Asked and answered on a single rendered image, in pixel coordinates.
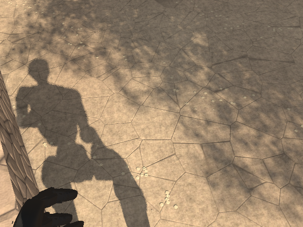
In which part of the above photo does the left robot hand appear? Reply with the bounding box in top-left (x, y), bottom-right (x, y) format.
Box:
top-left (12, 186), bottom-right (84, 227)

